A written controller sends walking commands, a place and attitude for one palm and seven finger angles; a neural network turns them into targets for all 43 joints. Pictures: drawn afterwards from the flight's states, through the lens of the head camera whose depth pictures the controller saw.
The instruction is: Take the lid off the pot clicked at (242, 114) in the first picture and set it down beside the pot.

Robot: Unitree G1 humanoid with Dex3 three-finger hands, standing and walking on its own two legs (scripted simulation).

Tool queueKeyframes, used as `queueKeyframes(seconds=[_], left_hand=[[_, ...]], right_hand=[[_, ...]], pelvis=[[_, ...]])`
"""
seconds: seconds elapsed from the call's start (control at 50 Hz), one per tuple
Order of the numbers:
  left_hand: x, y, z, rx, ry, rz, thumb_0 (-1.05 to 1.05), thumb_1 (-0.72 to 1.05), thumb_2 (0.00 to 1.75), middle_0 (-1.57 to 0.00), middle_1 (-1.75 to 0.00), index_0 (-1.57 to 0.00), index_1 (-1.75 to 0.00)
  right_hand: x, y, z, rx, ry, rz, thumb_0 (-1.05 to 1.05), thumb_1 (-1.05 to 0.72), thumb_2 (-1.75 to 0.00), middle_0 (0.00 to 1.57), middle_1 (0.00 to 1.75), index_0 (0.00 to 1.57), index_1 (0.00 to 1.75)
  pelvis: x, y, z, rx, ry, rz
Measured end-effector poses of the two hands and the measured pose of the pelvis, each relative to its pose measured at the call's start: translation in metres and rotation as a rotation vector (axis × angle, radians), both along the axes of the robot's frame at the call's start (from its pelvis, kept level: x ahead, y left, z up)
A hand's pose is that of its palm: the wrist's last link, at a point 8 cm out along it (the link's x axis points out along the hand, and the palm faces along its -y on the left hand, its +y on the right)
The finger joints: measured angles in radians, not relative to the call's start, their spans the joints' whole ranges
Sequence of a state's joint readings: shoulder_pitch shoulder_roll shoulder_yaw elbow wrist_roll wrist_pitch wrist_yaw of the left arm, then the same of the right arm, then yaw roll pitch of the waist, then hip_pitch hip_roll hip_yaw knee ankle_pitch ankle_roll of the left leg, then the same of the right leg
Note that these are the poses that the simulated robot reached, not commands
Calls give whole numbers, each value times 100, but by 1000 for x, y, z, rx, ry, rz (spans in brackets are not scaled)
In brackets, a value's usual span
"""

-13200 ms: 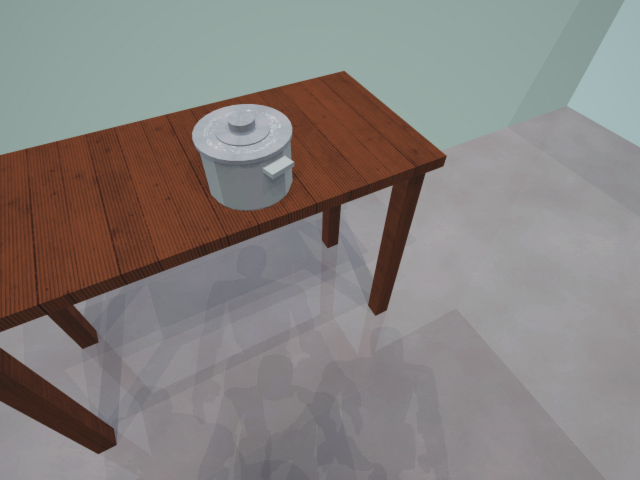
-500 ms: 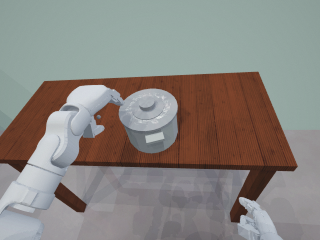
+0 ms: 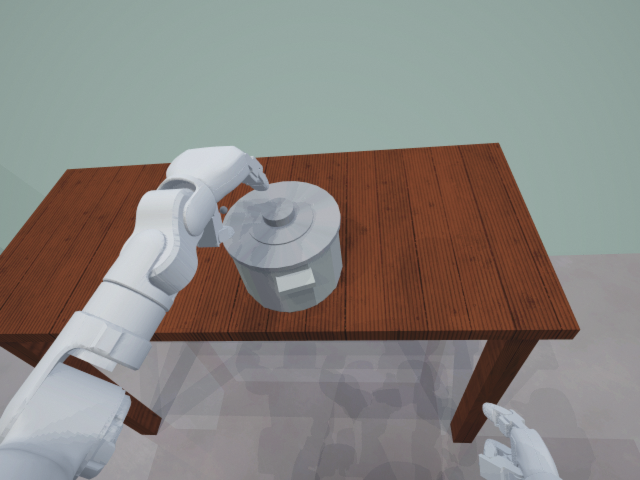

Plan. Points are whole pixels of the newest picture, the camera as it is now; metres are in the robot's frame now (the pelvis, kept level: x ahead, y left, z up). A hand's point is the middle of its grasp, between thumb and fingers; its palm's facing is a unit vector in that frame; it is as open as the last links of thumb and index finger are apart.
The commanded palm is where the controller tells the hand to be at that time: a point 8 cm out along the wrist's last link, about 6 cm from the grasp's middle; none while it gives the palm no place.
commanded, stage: move the open hand above the knob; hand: left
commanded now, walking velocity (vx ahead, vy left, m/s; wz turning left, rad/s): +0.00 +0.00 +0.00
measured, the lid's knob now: (278, 212) +0.47 +0.08 +0.08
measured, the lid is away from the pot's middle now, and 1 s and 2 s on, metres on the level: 0.00 0.00 0.00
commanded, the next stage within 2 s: lower the open fingers around the knob in 1.04 s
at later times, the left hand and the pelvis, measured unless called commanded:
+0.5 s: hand (259, 185) +0.45 +0.09 +0.15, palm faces -0.23 -0.04 -0.97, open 10.0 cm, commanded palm +0.43 +0.10 +0.21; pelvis +0.00 +0.00 +0.00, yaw -1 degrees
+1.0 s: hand (259, 190) +0.43 +0.09 +0.15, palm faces -0.20 -0.03 -0.98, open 10.0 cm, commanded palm +0.41 +0.09 +0.21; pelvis +0.00 +0.01 +0.00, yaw +0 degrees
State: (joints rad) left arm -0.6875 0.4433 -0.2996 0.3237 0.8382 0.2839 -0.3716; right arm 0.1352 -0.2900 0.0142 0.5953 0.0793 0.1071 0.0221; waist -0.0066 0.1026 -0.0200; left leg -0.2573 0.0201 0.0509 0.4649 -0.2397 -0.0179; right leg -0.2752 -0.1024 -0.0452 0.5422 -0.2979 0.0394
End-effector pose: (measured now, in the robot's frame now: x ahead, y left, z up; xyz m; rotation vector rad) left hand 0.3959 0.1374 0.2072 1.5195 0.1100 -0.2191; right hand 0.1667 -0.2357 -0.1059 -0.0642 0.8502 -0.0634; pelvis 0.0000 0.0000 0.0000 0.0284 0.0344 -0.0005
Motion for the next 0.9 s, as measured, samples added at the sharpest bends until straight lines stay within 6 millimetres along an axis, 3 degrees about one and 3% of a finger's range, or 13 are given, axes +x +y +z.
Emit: queueKeyframes(seconds=[0.36,0.6,0.9], left_hand=[[34,-36,3,-7,9,-7,0,-28,142,-85,-8,-85,-8],[45,-41,2,-12,17,-3,0,-28,142,-85,-8,-85,-8],[32,-39,1,-7,2,4,0,-28,142,-85,-8,-85,-8]], right_hand=[[-21,1,-10,-4,70,-37,1,-91,-90,20,30,20,30],[-41,-5,-15,-12,115,-79,1,-91,-90,20,30,20,30],[-15,4,-5,1,47,-39,1,-91,-90,20,30,20,30]], pelvis=[[2,3,0,1,23,-6],[5,6,1,3,32,-19],[2,6,1,2,21,-11]])
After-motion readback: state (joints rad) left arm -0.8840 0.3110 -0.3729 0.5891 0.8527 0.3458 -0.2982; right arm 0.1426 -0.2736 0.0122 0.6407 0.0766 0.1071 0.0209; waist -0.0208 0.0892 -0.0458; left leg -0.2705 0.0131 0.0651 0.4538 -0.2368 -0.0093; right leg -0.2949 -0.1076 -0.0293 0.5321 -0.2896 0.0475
